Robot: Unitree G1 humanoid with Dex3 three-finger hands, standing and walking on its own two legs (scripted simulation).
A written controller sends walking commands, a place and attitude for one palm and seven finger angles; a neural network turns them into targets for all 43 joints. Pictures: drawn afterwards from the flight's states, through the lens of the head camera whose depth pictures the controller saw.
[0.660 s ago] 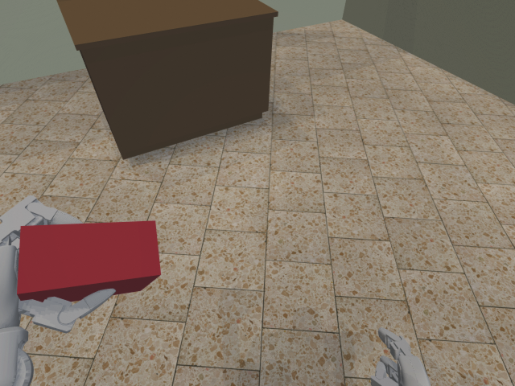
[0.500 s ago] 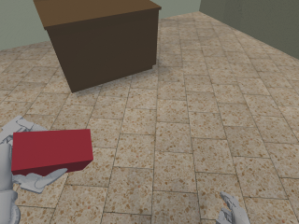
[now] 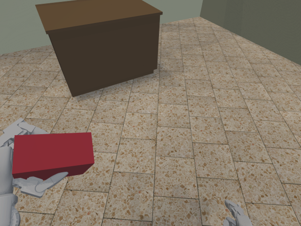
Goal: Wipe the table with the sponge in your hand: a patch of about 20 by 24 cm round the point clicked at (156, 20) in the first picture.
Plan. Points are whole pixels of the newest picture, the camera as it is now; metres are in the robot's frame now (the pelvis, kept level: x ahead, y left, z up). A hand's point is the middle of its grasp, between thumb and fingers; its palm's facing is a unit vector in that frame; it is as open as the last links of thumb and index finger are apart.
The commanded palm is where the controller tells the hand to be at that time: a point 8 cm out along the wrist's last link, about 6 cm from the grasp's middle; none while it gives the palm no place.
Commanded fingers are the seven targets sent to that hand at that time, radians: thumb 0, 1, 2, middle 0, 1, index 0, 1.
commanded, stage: walk to a spot facing it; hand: left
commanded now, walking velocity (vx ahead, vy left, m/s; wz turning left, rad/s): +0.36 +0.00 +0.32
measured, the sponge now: (66, 156) +0.23 +0.20 +0.14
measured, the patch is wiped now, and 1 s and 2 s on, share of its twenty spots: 0.00 0.00 0.00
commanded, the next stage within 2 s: none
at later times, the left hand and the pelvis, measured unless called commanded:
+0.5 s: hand (50, 133) +0.27 +0.24 +0.16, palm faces +0.46 -0.76 -0.45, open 10.1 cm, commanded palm +0.21 +0.28 +0.18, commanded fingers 0.00 0.10 1.30 -1.20 -1.60 -1.20 -1.60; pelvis +0.09 -0.02 +0.00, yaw +8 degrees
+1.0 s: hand (68, 81) +0.42 +0.24 +0.19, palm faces +0.54 -0.68 -0.49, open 10.1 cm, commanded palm +0.37 +0.28 +0.18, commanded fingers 0.00 0.10 1.30 -1.20 -1.60 -1.20 -1.60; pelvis +0.26 -0.03 +0.00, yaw +10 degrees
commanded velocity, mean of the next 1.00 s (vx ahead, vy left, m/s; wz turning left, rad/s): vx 0.38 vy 0.00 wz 0.15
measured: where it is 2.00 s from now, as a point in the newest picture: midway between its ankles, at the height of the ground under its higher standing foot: (155, 184)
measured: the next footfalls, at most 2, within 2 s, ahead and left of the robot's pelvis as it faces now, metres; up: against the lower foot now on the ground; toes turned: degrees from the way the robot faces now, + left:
left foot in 0.66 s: +0.22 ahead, +0.14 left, +0.00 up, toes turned +20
right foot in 1.02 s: +0.40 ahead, -0.13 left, +0.00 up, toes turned -1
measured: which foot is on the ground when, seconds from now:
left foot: down 0.00-0.34, up 0.36-0.64, down 0.66-1.00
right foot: down 0.00-0.68, up 0.70-1.00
